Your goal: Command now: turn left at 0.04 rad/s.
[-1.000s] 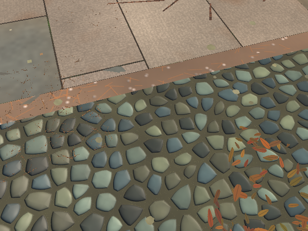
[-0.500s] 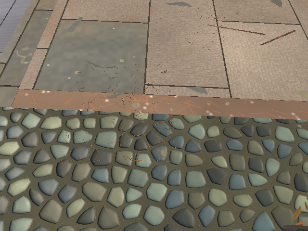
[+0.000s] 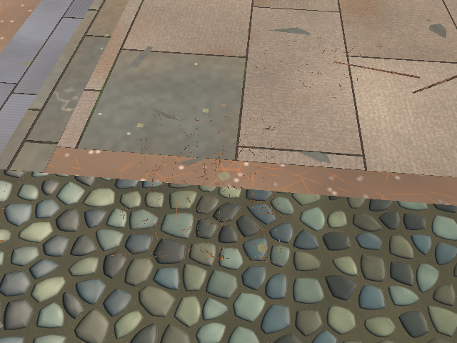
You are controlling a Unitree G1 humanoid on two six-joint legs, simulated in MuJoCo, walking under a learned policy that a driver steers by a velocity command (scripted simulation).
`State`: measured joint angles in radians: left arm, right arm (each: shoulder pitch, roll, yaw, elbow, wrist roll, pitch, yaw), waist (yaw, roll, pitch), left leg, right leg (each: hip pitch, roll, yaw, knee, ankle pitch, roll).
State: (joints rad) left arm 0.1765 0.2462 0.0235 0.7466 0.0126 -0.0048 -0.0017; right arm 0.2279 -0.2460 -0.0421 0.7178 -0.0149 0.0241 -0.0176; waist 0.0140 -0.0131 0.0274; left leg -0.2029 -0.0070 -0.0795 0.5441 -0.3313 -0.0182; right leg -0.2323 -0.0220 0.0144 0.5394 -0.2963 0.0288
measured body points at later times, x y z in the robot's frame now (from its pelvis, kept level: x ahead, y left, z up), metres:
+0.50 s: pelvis +0.00 +0.01 +0.00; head +0.01 +0.01 +0.45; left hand +0.07 +0.27 -0.13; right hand +0.10 -0.24 -0.13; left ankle -0.02 +0.13 -0.73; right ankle -0.01 -0.14 -0.73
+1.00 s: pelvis +0.16 -0.05 +0.01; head +0.17 -0.07 +0.46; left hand +0.07 +0.19 -0.12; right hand +0.37 -0.28 -0.09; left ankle +0.26 +0.09 -0.66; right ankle +0.04 -0.15 -0.73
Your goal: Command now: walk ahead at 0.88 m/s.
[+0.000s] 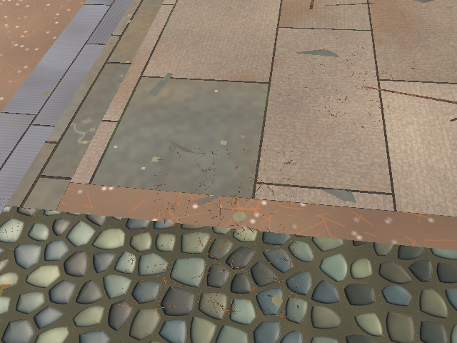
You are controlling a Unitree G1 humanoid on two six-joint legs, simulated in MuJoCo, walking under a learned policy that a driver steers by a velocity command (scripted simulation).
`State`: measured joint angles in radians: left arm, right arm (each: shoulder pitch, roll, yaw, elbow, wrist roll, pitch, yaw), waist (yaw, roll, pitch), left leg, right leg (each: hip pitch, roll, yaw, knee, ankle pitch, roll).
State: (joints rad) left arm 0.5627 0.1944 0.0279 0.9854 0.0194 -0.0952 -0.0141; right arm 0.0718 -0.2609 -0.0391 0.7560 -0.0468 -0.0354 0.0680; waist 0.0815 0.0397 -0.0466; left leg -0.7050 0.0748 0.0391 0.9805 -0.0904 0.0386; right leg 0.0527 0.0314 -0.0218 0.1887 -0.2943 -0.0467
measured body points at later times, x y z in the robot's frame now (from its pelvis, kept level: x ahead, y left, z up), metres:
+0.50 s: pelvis +0.42 +0.04 -0.01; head +0.43 +0.03 +0.44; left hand +0.61 +0.27 -0.12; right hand +0.32 -0.21 -0.15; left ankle +0.30 +0.11 -0.74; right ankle +0.56 -0.11 -0.66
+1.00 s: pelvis +0.88 -0.08 -0.01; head +0.91 -0.10 +0.44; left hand +1.00 +0.19 -0.13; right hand +1.01 -0.39 -0.06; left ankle +1.16 -0.03 -0.69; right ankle +0.72 -0.04 -0.74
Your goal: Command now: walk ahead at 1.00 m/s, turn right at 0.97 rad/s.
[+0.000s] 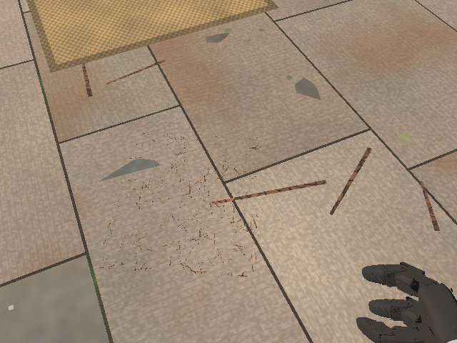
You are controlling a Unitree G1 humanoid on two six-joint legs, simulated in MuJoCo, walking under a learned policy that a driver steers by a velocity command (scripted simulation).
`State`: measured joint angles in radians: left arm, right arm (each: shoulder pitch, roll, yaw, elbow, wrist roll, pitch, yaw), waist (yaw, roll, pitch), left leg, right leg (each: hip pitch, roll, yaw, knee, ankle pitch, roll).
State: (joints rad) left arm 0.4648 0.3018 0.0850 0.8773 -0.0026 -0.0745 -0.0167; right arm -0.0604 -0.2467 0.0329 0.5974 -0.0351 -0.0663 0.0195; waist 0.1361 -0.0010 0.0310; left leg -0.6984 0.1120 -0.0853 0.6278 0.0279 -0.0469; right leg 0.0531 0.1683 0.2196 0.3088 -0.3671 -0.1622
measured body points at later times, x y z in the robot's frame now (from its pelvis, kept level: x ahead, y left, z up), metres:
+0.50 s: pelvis +0.45 -0.01 -0.02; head +0.48 -0.02 +0.43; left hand +0.79 +0.07 -0.06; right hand +0.25 -0.21 -0.14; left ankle +0.25 +0.19 -0.72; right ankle +0.58 -0.12 -0.72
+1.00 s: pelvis +0.92 -0.15 -0.03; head +0.95 -0.16 +0.42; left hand +0.96 +0.13 -0.16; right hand +1.03 -0.45 -0.11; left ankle +1.07 -0.12 -0.73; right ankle +0.62 -0.14 -0.65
